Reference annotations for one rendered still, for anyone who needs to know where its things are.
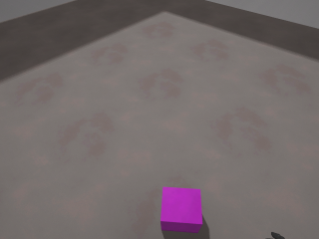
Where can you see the carton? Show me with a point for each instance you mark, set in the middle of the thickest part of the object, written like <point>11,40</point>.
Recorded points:
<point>181,210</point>

